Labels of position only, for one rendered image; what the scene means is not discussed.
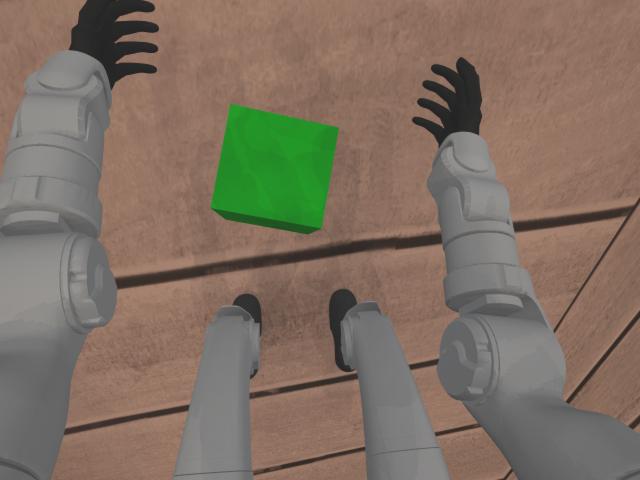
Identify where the carton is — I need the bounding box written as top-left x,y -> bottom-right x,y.
211,104 -> 339,234

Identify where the robot left upper arm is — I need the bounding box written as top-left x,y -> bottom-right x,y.
0,232 -> 117,480

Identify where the right robot forearm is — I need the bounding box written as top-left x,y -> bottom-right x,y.
427,132 -> 566,381

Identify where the right robot foot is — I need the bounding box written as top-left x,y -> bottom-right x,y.
329,289 -> 357,372

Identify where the robot right upper arm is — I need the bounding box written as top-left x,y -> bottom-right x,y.
436,313 -> 640,480

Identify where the right robot hand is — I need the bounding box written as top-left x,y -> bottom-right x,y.
412,57 -> 482,149

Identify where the left robot hand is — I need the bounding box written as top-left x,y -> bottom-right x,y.
69,0 -> 159,90

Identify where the left robot forearm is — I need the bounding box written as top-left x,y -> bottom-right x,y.
0,50 -> 112,239

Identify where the left robot shin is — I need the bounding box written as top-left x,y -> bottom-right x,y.
204,305 -> 252,343

